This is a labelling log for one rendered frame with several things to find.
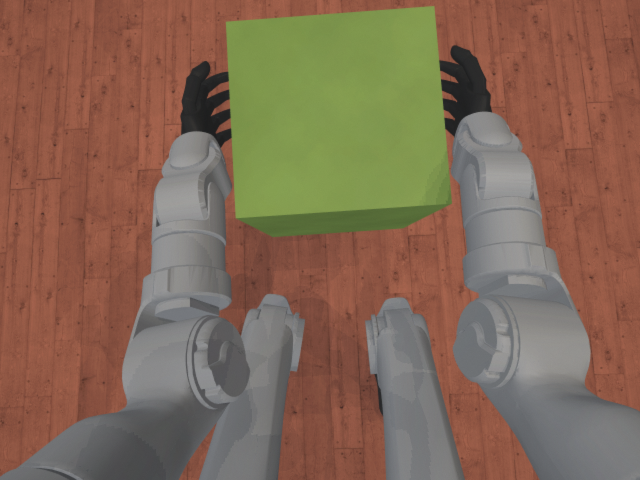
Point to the right robot upper arm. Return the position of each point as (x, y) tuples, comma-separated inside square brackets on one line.
[(530, 357)]

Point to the right robot forearm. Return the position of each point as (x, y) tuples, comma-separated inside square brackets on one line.
[(506, 248)]

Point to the robot left hand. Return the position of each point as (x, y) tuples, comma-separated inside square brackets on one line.
[(197, 108)]

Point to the robot right hand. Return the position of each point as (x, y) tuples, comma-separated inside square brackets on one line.
[(470, 91)]

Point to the left robot forearm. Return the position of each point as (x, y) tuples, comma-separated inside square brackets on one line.
[(188, 273)]

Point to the robot right shin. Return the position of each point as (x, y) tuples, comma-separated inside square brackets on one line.
[(399, 303)]

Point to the right robot thigh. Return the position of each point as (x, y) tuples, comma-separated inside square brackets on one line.
[(419, 443)]

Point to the carton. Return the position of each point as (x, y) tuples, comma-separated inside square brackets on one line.
[(337, 121)]

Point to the left robot upper arm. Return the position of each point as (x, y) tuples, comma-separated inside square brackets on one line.
[(178, 380)]

